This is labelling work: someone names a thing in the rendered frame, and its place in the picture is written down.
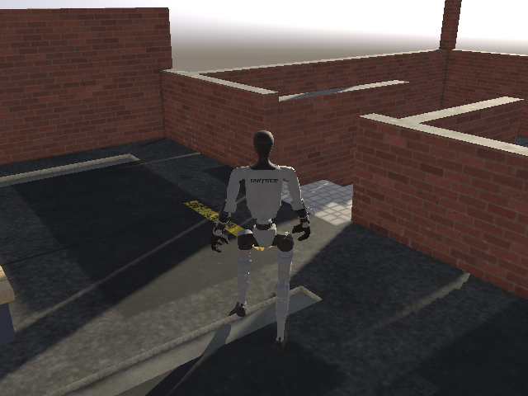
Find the robot left forearm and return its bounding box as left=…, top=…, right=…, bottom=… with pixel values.
left=213, top=200, right=231, bottom=236

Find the humanoid robot torso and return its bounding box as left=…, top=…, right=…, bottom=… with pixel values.
left=244, top=163, right=283, bottom=248

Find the robot right upper arm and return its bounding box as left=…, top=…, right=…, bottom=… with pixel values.
left=280, top=166, right=304, bottom=210

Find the robot right forearm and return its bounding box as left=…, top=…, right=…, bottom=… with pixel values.
left=295, top=197, right=310, bottom=228

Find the robot left upper arm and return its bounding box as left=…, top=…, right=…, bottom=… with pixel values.
left=224, top=167, right=247, bottom=213

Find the left robot hand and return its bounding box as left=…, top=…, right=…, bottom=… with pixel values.
left=210, top=231, right=229, bottom=252

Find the right robot thigh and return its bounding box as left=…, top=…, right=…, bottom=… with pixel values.
left=275, top=231, right=294, bottom=298

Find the right robot hand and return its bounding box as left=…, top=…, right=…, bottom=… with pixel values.
left=292, top=224, right=311, bottom=241

